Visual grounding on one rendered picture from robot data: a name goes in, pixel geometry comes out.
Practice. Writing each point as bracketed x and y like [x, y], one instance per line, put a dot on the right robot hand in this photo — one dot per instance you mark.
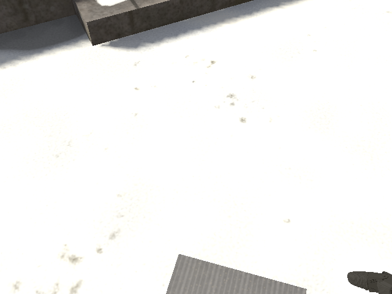
[374, 282]

